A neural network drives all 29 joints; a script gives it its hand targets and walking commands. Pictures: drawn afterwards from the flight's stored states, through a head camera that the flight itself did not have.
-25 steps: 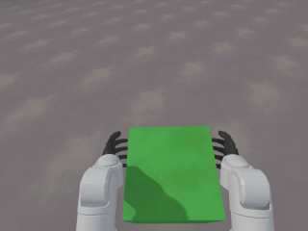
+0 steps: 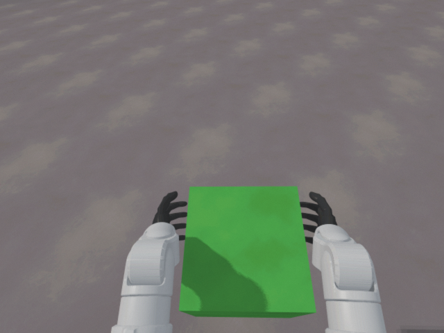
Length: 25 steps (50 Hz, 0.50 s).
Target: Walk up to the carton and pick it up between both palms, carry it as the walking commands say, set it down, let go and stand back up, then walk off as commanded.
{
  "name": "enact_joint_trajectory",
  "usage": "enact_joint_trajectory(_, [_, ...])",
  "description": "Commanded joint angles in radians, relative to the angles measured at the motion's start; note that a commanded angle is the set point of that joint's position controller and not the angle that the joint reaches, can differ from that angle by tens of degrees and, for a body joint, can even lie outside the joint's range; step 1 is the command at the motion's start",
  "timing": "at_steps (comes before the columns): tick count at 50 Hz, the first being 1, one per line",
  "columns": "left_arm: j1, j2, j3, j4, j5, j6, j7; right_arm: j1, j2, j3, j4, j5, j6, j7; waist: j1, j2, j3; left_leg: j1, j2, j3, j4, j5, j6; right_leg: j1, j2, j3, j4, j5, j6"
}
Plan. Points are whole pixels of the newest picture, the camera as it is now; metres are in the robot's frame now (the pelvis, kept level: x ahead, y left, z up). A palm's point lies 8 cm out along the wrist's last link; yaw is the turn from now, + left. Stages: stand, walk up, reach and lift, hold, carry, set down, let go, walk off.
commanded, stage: carry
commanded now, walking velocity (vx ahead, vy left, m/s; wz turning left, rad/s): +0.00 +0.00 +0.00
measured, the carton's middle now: (242, 256) +0.29 -0.01 -0.02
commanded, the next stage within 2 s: none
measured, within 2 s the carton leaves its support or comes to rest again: neither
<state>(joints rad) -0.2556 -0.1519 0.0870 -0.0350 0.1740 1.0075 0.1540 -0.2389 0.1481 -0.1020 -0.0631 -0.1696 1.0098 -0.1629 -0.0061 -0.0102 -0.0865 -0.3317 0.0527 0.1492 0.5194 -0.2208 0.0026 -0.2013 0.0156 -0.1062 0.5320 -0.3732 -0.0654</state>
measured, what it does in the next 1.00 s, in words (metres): stands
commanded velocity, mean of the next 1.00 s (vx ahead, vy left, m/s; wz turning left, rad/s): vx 0.00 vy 0.00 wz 0.00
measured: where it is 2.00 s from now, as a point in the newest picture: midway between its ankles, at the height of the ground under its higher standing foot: outside the picture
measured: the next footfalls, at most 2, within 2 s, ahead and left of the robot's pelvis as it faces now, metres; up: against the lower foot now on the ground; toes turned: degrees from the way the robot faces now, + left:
none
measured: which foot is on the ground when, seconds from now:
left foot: down 0.00-1.00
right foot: down 0.00-1.00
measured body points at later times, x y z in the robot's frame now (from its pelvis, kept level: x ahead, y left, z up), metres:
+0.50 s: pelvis +0.01 +0.00 +0.00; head +0.00 -0.01 +0.45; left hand +0.31 +0.14 +0.05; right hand +0.31 -0.15 +0.05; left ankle +0.03 +0.12 -0.73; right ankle -0.06 -0.07 -0.73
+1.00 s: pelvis +0.00 +0.00 +0.00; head -0.02 +0.00 +0.45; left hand +0.29 +0.15 +0.06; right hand +0.29 -0.14 +0.06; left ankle +0.03 +0.12 -0.73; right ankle -0.06 -0.07 -0.73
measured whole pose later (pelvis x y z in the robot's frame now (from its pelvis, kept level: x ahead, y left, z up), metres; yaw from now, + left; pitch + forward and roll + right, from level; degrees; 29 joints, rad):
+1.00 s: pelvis +0.00 +0.00 +0.00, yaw +0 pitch +2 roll +1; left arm -0.18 -0.14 0.07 -0.05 0.14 0.92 0.15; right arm -0.18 0.14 -0.07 -0.06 -0.15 0.92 -0.16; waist 0.00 0.00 -0.10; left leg -0.33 0.06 0.15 0.52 -0.22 0.01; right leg -0.19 0.01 -0.13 0.51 -0.36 -0.06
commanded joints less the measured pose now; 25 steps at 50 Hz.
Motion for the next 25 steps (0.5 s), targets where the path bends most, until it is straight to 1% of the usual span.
enact_joint_trajectory(1, [-0.361, -0.951, -0.467, -0.072, -0.279, -0.062, -0.233, -0.367, 0.947, 0.481, -0.063, 0.28, -0.055, 0.23, 0.006, -0.014, -0.262, 0.148, 0.104, -0.105, -0.016, 0.23, 0.027, 0.064, -0.175, 0.124, -0.052, 0.539, 0.012])
enact_joint_trajectory(8, [-0.371, -0.892, -0.429, 0.017, -0.237, -0.156, -0.259, -0.383, 0.89, 0.451, 0.034, 0.233, -0.148, 0.25, 0.005, -0.019, -0.262, 0.152, 0.098, -0.095, -0.001, 0.232, 0.027, 0.066, -0.179, 0.122, -0.047, 0.584, 0.011])
enact_joint_trajectory(12, [-0.362, -0.879, -0.445, -0.029, -0.253, -0.187, -0.254, -0.382, 0.876, 0.47, -0.01, 0.248, -0.18, 0.243, 0.006, -0.019, -0.27, 0.153, 0.096, -0.092, 0.01, 0.257, 0.03, 0.072, -0.18, 0.119, -0.04, 0.614, 0.012])
enact_joint_trajectory(16, [-0.325, -0.845, -0.445, -0.026, -0.246, -0.194, -0.248, -0.342, 0.845, 0.467, 0.0, 0.236, -0.188, 0.235, 0.006, -0.021, -0.275, 0.154, 0.097, -0.09, 0.018, 0.285, 0.035, 0.081, -0.182, 0.117, -0.033, 0.65, 0.013])
enact_joint_trajectory(25, [-0.298, -0.812, -0.456, -0.074, -0.254, -0.189, -0.231, -0.316, 0.815, 0.474, -0.043, 0.238, -0.186, 0.218, 0.005, -0.012, -0.263, 0.154, 0.103, -0.095, 0.014, 0.295, 0.041, 0.066, -0.176, 0.11, -0.048, 0.588, 0.014])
